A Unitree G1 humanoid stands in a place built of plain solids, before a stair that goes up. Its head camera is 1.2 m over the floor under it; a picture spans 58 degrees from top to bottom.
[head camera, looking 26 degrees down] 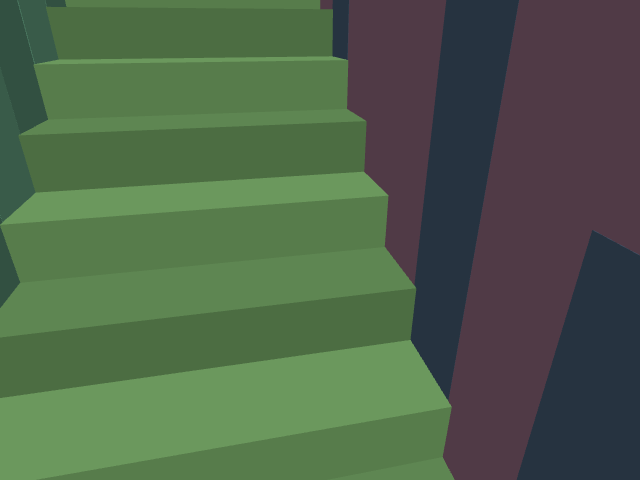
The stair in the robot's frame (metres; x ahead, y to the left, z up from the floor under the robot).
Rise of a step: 0.18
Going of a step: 0.26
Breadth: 1.10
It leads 12 degrees to the left of straight ahead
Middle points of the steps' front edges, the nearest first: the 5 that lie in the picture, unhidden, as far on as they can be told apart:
0.66 0.21 0.37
0.92 0.27 0.55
1.17 0.32 0.73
1.43 0.37 0.91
1.68 0.43 1.09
